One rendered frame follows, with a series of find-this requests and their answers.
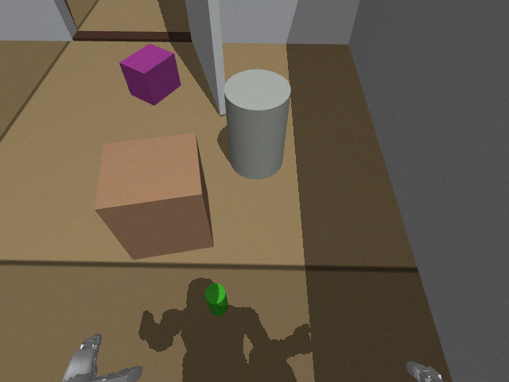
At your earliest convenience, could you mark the right robot hand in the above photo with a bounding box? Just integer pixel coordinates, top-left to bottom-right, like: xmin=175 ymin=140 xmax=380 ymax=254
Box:
xmin=406 ymin=361 xmax=444 ymax=382

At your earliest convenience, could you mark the left robot hand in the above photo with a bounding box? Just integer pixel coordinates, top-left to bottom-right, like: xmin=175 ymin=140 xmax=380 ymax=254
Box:
xmin=62 ymin=333 xmax=142 ymax=382

